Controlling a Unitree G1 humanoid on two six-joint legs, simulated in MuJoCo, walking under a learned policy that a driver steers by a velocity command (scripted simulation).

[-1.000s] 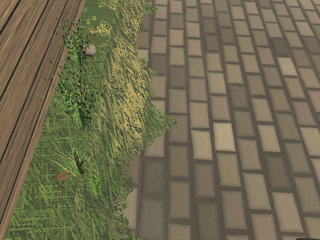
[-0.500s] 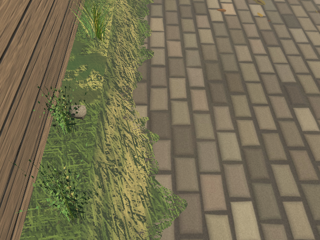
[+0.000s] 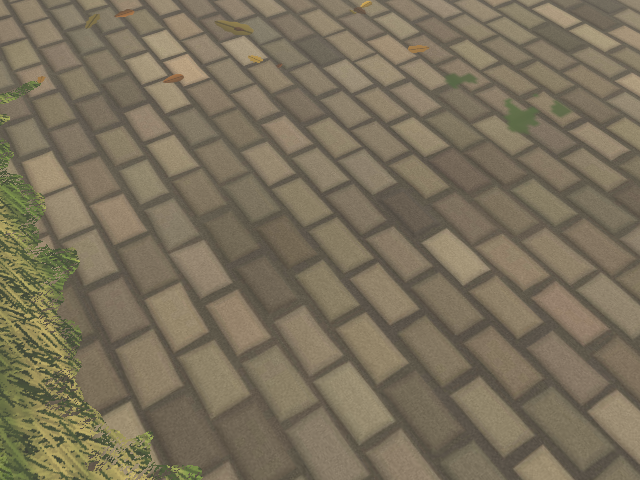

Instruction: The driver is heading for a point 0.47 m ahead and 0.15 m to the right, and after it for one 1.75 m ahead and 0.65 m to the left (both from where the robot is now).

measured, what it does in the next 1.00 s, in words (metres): walks ahead: right foot, then left foot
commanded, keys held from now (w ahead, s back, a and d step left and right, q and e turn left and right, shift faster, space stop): w+e+shift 0.34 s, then w+q+shift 0.66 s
